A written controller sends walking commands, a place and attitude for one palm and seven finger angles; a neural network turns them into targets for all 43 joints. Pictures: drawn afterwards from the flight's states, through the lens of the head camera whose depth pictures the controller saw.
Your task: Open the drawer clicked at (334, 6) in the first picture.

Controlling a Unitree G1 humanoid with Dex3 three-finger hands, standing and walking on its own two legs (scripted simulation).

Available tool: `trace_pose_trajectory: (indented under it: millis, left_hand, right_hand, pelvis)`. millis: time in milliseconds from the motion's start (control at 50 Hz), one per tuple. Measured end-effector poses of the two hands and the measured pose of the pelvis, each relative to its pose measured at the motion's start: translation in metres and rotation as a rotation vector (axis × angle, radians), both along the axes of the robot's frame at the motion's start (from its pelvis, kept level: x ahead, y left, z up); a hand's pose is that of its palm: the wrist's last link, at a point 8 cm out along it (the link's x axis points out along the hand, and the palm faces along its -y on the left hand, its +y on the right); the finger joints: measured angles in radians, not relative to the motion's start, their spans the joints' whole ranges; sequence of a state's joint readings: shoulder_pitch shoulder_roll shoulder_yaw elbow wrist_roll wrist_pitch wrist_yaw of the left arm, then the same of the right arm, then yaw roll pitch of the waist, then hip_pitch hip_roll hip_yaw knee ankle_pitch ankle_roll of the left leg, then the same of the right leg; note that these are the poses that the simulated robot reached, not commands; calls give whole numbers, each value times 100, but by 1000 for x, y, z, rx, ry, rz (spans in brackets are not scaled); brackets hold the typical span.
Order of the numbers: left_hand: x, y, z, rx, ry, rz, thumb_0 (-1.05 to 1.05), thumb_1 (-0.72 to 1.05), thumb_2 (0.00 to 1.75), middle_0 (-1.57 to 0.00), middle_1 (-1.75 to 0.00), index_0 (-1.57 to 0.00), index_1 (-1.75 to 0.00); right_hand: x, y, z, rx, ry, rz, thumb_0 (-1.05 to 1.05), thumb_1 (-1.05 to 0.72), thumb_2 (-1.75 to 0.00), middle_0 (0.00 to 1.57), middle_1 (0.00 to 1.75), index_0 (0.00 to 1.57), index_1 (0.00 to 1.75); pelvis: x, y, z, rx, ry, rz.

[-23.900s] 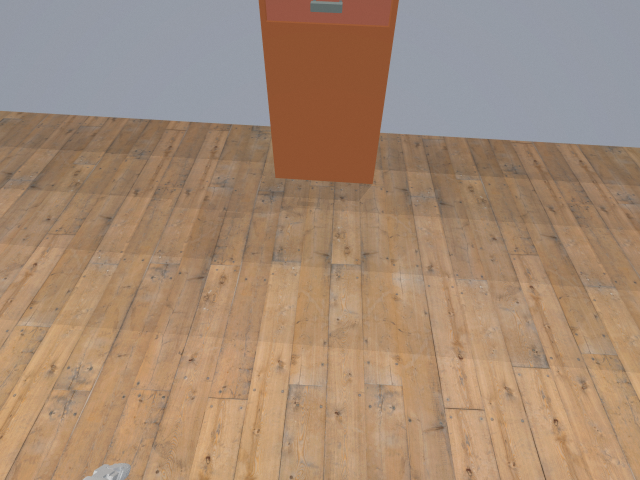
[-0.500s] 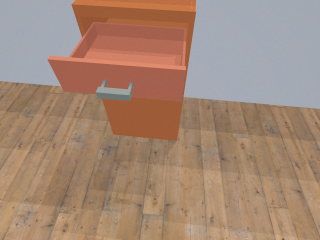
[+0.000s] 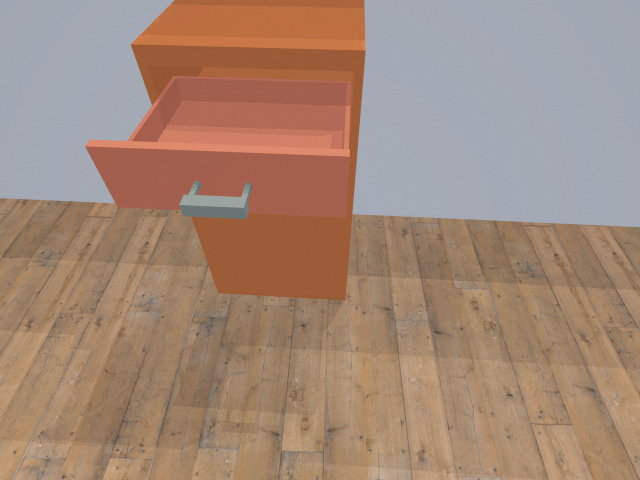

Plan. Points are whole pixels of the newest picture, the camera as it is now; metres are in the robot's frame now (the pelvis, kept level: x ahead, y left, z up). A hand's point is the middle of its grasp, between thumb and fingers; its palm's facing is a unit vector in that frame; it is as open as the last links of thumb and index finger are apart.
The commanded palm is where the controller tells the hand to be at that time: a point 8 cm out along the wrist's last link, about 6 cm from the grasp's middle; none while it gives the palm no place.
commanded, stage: let the arm hang, fingers relaxed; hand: left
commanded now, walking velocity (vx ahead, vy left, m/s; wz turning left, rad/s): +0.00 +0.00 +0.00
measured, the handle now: (218, 197) +0.54 +0.20 +0.03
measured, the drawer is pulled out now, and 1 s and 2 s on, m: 0.30 0.30 0.30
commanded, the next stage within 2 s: look to check the result in 0.10 s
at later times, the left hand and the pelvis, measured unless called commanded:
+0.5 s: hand out of the picture +0.00 +0.17 -0.17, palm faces +0.04 -0.98 -0.20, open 7.4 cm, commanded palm none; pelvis +0.01 +0.00 +0.00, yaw +0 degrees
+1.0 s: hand out of the picture +0.05 +0.19 -0.17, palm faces +0.02 -0.97 -0.25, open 7.4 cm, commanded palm none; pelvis +0.02 +0.00 +0.00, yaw +0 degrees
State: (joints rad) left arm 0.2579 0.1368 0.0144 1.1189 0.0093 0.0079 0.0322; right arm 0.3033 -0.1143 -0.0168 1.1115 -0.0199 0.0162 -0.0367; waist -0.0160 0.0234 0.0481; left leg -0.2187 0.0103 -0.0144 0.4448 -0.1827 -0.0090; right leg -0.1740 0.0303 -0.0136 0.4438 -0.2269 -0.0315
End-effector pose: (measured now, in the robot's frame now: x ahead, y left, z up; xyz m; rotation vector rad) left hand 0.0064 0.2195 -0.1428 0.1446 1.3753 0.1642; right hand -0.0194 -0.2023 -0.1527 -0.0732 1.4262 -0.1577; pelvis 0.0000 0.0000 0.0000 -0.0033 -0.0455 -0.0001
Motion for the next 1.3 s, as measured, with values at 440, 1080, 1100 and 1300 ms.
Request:
trace_pose_trajectory:
  millis: [440,1080,1100,1300]
  left_hand:
    - [-11,3,2,3,65,21,0,91,90,-20,-30,-20,-30]
    - [40,23,12,59,-21,-19,0,91,90,-20,-30,-20,-30]
    - [42,24,12,61,-23,-20,0,91,90,-20,-30,-20,-30]
    - [55,29,15,77,-41,-34,0,90,90,-20,-30,-20,-30]
  right_hand:
    - [8,-7,3,-18,24,10,0,-91,-89,20,30,20,30]
    - [54,-37,8,-70,-46,40,0,-91,-89,20,30,20,30]
    - [56,-38,9,-72,-47,42,0,-91,-89,20,30,20,30]
    - [69,-50,12,-93,-67,48,0,-91,-89,20,30,20,30]
  pelvis:
    - [7,1,2,0,8,1]
    - [21,-3,4,4,13,-3]
    - [21,-3,5,4,13,-3]
    - [25,-6,5,4,15,-7]
